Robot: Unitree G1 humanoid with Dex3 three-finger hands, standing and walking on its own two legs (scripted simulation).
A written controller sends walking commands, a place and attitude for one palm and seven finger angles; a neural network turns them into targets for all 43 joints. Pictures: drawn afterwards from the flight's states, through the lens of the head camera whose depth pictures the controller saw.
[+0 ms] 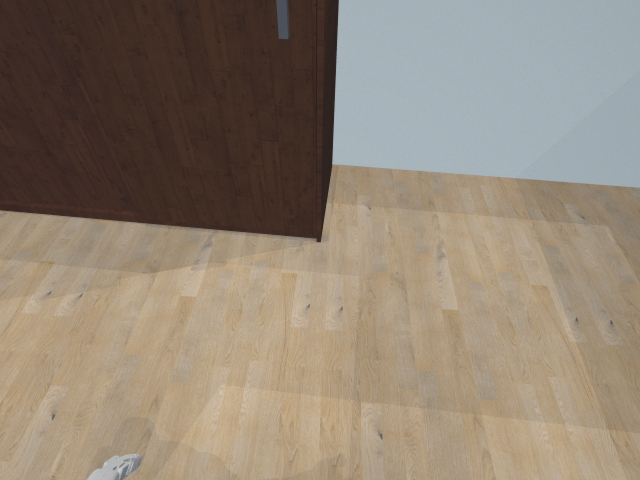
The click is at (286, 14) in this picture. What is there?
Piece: wardrobe's sliding door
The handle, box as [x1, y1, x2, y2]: [276, 0, 289, 38]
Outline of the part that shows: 276,0 279,38 288,38 289,26 287,0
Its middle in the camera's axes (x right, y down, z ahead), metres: -0.09 -0.66 +0.91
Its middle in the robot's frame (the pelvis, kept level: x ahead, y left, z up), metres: +1.15 +0.16 +0.26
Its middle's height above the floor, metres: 1.03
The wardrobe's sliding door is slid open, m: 0.00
